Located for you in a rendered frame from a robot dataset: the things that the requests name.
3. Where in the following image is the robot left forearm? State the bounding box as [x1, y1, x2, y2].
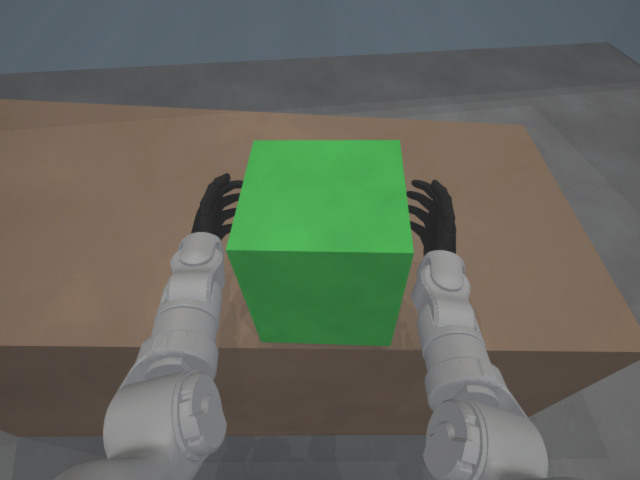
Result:
[103, 232, 225, 455]

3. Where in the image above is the pedestal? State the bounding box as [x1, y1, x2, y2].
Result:
[0, 99, 640, 437]

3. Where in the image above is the left robot hand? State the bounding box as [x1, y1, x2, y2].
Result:
[191, 173, 243, 240]

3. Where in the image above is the carton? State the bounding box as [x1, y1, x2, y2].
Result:
[226, 140, 414, 346]

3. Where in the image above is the robot left upper arm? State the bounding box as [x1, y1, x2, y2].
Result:
[53, 369, 227, 480]

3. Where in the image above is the right robot hand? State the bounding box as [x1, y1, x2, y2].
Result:
[406, 180, 456, 256]

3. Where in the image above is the robot right upper arm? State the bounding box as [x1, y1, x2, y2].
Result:
[423, 397, 583, 480]

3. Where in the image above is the robot right forearm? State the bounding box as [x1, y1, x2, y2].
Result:
[411, 250, 548, 458]

